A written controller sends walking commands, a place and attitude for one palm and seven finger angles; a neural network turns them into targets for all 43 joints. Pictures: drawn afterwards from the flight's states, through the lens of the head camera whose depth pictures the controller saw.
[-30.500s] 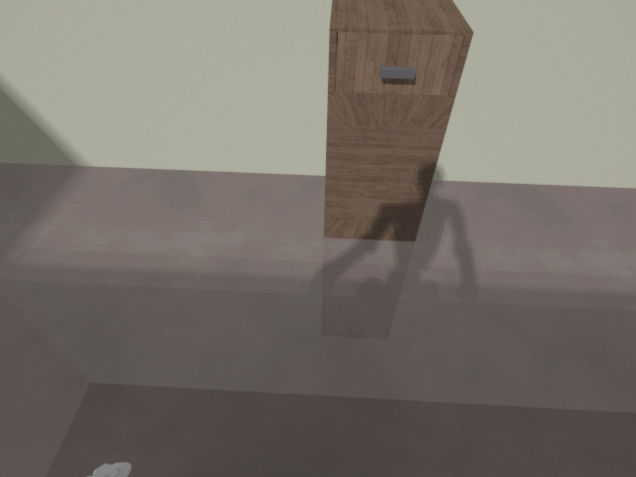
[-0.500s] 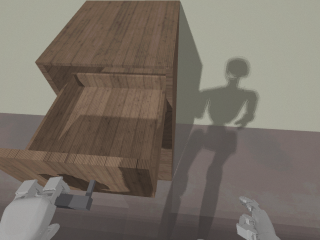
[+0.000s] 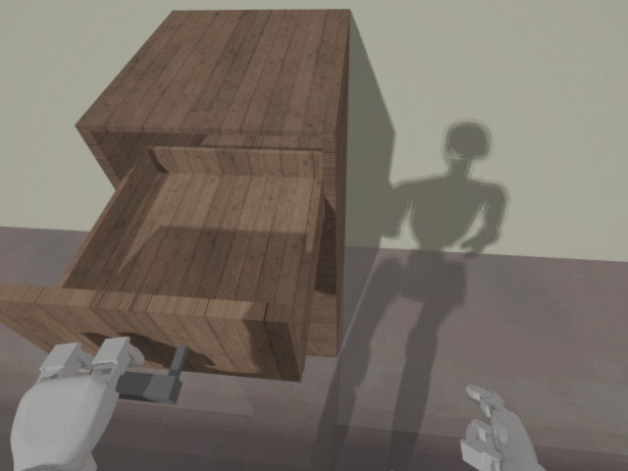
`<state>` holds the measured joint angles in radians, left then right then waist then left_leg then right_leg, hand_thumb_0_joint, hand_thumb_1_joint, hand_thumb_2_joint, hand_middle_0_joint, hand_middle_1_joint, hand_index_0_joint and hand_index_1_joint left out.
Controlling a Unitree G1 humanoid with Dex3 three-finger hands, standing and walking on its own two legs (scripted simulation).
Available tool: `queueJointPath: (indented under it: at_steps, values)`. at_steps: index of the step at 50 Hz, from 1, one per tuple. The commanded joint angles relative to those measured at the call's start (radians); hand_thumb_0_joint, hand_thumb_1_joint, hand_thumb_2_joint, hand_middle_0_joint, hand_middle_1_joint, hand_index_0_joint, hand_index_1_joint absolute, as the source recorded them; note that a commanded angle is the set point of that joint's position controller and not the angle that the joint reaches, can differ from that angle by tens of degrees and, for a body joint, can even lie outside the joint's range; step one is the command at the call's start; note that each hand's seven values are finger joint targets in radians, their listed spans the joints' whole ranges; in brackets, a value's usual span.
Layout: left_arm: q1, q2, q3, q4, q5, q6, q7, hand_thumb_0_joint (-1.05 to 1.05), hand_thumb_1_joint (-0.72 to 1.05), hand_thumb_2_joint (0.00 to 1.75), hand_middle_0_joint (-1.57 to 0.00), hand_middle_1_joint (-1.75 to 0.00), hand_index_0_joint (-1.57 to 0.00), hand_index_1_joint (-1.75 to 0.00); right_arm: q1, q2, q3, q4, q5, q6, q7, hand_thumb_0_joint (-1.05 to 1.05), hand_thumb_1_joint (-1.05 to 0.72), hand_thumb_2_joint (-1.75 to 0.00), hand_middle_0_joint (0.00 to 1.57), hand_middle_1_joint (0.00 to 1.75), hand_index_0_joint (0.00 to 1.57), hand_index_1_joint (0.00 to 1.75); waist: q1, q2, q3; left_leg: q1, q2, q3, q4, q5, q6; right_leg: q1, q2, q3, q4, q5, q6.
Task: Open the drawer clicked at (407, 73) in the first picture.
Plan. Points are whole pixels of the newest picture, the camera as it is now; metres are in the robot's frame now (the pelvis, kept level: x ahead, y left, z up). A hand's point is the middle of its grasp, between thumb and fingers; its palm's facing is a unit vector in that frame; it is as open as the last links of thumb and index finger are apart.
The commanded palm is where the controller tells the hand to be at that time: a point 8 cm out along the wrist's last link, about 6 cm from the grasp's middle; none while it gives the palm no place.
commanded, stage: lift the hand off the handle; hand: left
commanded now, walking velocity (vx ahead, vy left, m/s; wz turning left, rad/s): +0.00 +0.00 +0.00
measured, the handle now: (140, 368) +0.22 +0.24 +0.04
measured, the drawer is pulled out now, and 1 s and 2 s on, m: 0.30 0.30 0.30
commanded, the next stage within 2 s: draw the hand back to the body in 1.32 s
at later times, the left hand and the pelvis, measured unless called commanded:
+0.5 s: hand (79, 395) +0.17 +0.27 +0.08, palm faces +0.03 -0.06 -1.00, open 13.4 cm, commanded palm +0.14 +0.27 +0.14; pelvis +0.01 +0.01 +0.02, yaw +0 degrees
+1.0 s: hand (29, 362) +0.17 +0.28 +0.15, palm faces +0.09 -0.07 -0.99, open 13.7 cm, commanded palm +0.14 +0.27 +0.21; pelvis +0.02 +0.02 +0.04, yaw +1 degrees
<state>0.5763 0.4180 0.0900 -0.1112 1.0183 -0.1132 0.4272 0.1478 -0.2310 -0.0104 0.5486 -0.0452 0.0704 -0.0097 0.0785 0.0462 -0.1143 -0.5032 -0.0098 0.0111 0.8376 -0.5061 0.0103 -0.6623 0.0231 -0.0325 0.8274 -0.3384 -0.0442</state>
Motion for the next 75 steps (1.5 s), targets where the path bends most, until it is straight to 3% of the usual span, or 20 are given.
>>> queueJointPath:
  at_steps: [1,5,11,19,25,28,31,37,41,49,53,55,58,61,65,68,70,71,74,75]
  values:
    - [-0.025,0.147,0.110,-0.173,-0.042,0.002,0.027,0.00,-0.50,0.30,-0.30,-1.20,-0.30,-1.20,-0.113,-0.110,-0.042,-0.150,0.007,-0.051,-0.019,0.00,-0.90,-0.90,0.20,0.30,0.20,0.30,-0.016,-0.033,-0.118,-0.034,-0.022,-0.018,-0.128,0.262,0.015,0.230,-0.022,0.062,-0.148,0.162,0.003]
    - [-0.062,0.206,0.137,-0.241,-0.053,0.001,0.009,0.00,-0.50,0.30,-0.30,-1.20,-0.30,-1.20,-0.114,-0.118,-0.037,-0.156,0.002,-0.059,-0.034,0.00,-0.90,-0.90,0.20,0.30,0.20,0.30,-0.007,-0.032,-0.159,-0.001,-0.020,-0.020,-0.144,0.272,0.018,0.266,-0.027,0.067,-0.168,0.152,0.007]
    - [-0.008,0.198,0.131,-0.329,-0.064,0.015,-0.010,0.00,-0.50,0.30,-0.30,-1.20,-0.30,-1.20,-0.116,-0.115,-0.032,-0.167,0.009,-0.059,-0.028,0.00,-0.90,-0.90,0.20,0.30,0.20,0.30,0.011,0.020,-0.165,0.057,-0.008,-0.022,-0.168,0.369,0.002,0.290,-0.027,0.054,-0.171,0.212,0.003]
    - [-0.023,0.189,0.113,-0.400,-0.076,0.055,-0.041,0.00,-0.50,0.30,-0.30,-1.20,-0.30,-1.20,-0.120,-0.118,-0.027,-0.178,0.014,-0.053,-0.019,0.00,-0.90,-0.90,0.20,0.30,0.20,0.30,0.009,-0.002,-0.103,0.090,0.005,-0.031,-0.212,0.382,-0.004,0.297,-0.027,0.030,-0.200,0.189,0.010]
    - [-0.020,0.233,0.137,-0.469,-0.099,0.088,-0.085,0.00,-0.50,0.30,-0.30,-1.20,-0.30,-1.20,-0.128,-0.125,-0.016,-0.194,0.023,-0.046,-0.024,0.00,-0.90,-0.90,0.20,0.30,0.20,0.30,0.024,0.023,-0.114,0.142,0.013,-0.029,-0.251,0.435,-0.012,0.367,-0.030,0.048,-0.239,0.239,0.011]
    - [-0.018,0.231,0.134,-0.482,-0.111,0.098,-0.111,0.00,-0.50,0.30,-0.30,-1.20,-0.30,-1.20,-0.121,-0.122,-0.010,-0.192,0.025,-0.037,-0.024,0.00,-0.90,-0.90,0.20,0.30,0.20,0.30,0.024,-0.011,-0.085,0.152,0.015,-0.023,-0.271,0.424,-0.005,0.388,-0.035,0.035,-0.263,0.241,0.019]
    - [-0.041,0.249,0.140,-0.515,-0.115,0.107,-0.138,0.00,-0.50,0.30,-0.30,-1.20,-0.30,-1.20,-0.125,-0.122,-0.002,-0.198,0.025,-0.034,-0.024,0.00,-0.90,-0.90,0.20,0.30,0.20,0.30,0.029,0.025,-0.077,0.179,0.018,-0.020,-0.297,0.436,-0.007,0.417,-0.041,0.043,-0.288,0.247,0.017]
    - [-0.004,0.278,0.174,-0.528,-0.160,0.113,-0.198,0.00,-0.50,0.30,-0.30,-1.20,-0.30,-1.20,-0.122,-0.127,0.004,-0.204,0.037,-0.025,-0.029,0.00,-0.90,-0.90,0.20,0.30,0.20,0.30,0.036,-0.018,-0.033,0.212,0.025,-0.014,-0.341,0.450,0.001,0.474,-0.043,0.034,-0.339,0.280,0.025]
    - [0.012,0.287,0.183,-0.568,-0.177,0.116,-0.227,0.00,-0.50,0.30,-0.30,-1.20,-0.30,-1.20,-0.124,-0.132,0.011,-0.214,0.042,-0.023,-0.026,0.00,-0.90,-0.90,0.20,0.30,0.20,0.30,0.039,0.026,-0.037,0.242,0.031,-0.014,-0.367,0.452,0.000,0.500,-0.050,0.025,-0.368,0.263,0.026]
    - [-0.060,0.317,0.186,-0.598,-0.198,0.137,-0.292,0.00,-0.50,0.30,-0.30,-1.20,-0.30,-1.20,-0.129,-0.138,0.009,-0.216,0.049,-0.016,-0.026,0.00,-0.90,-0.90,0.20,0.30,0.20,0.30,0.033,0.011,0.022,0.275,0.038,-0.023,-0.421,0.463,0.003,0.519,-0.047,0.003,-0.415,0.238,0.028]
    - [-0.088,0.336,0.196,-0.638,-0.206,0.148,-0.322,0.00,-0.50,0.30,-0.30,-1.20,-0.30,-1.20,-0.140,-0.141,0.013,-0.220,0.057,-0.014,-0.020,0.00,-0.90,-0.90,0.20,0.30,0.20,0.30,0.037,0.034,0.004,0.294,0.043,-0.035,-0.444,0.508,-0.005,0.561,-0.048,-0.003,-0.422,0.261,0.025]
    - [-0.056,0.329,0.200,-0.677,-0.222,0.162,-0.332,0.00,-0.50,0.30,-0.30,-1.20,-0.30,-1.20,-0.171,-0.143,0.018,-0.238,0.069,-0.023,-0.016,0.00,-0.90,-0.90,0.20,0.30,0.20,0.30,0.041,0.093,-0.019,0.318,0.051,-0.043,-0.443,0.550,-0.011,0.578,-0.041,0.013,-0.424,0.302,0.022]
    - [-0.078,0.359,0.219,-0.681,-0.237,0.163,-0.352,0.00,-0.50,0.30,-0.30,-1.20,-0.30,-1.20,-0.141,-0.143,0.017,-0.223,0.065,-0.018,-0.013,0.00,-0.90,-0.90,0.20,0.30,0.20,0.30,0.035,0.030,0.004,0.311,0.049,-0.042,-0.457,0.573,-0.012,0.589,-0.046,-0.011,-0.430,0.320,0.026]
    - [-0.064,0.393,0.264,-0.704,-0.250,0.175,-0.371,0.00,-0.50,0.30,-0.30,-1.20,-0.30,-1.20,-0.150,-0.145,0.024,-0.227,0.070,-0.014,-0.005,0.00,-0.90,-0.90,0.20,0.30,0.20,0.30,0.043,0.035,-0.009,0.305,0.052,-0.040,-0.463,0.572,-0.010,0.613,-0.051,-0.007,-0.433,0.328,0.026]
    - [0.014,0.320,0.241,-0.645,-0.297,0.190,-0.408,0.00,-0.50,0.30,-0.30,-1.20,-0.30,-1.20,-0.191,-0.139,0.017,-0.223,0.090,-0.006,0.010,0.00,-0.90,-0.90,0.20,0.30,0.20,0.30,0.030,0.000,0.064,0.294,0.055,-0.043,-0.465,0.540,-0.007,0.570,-0.033,0.000,-0.453,0.319,0.028]
    - [-0.018,0.359,0.250,-0.664,-0.297,0.168,-0.419,0.00,-0.50,0.30,-0.30,-1.20,-0.30,-1.20,-0.154,-0.148,0.019,-0.231,0.078,0.000,0.003,0.00,-0.90,-0.90,0.20,0.30,0.20,0.30,0.031,-0.025,0.022,0.296,0.045,-0.031,-0.466,0.517,0.000,0.586,-0.048,-0.016,-0.450,0.305,0.035]
    - [-0.009,0.346,0.238,-0.707,-0.287,0.161,-0.410,0.00,-0.50,0.30,-0.30,-1.20,-0.30,-1.20,-0.180,-0.150,0.026,-0.245,0.085,-0.008,0.002,0.00,-0.90,-0.90,0.20,0.30,0.20,0.30,0.031,0.045,0.006,0.310,0.053,-0.038,-0.457,0.516,-0.005,0.567,-0.035,0.000,-0.452,0.291,0.030]
    - [-0.039,0.356,0.234,-0.746,-0.286,0.140,-0.403,0.00,-0.50,0.30,-0.30,-1.20,-0.30,-1.20,-0.133,-0.153,0.027,-0.252,0.073,-0.013,-0.001,0.00,-0.90,-0.90,0.20,0.30,0.20,0.30,0.035,0.041,-0.045,0.326,0.047,-0.033,-0.451,0.533,-0.003,0.586,-0.050,-0.017,-0.447,0.299,0.032]
    - [0.002,0.364,0.248,-0.753,-0.276,0.115,-0.373,0.00,-0.50,0.30,-0.30,-1.20,-0.30,-1.20,-0.115,-0.155,0.022,-0.258,0.066,-0.014,-0.011,0.00,-0.90,-0.90,0.20,0.30,0.20,0.30,0.043,0.024,-0.055,0.351,0.049,-0.031,-0.430,0.590,-0.008,0.573,-0.055,-0.019,-0.446,0.347,0.034]
    - [0.019,0.373,0.274,-0.753,-0.275,0.121,-0.364,0.00,-0.50,0.30,-0.30,-1.20,-0.30,-1.20,-0.147,-0.150,0.022,-0.253,0.076,-0.021,-0.010,0.00,-0.90,-0.90,0.20,0.30,0.20,0.30,0.040,0.053,-0.036,0.341,0.055,-0.042,-0.427,0.570,-0.012,0.559,-0.041,0.002,-0.452,0.331,0.029]
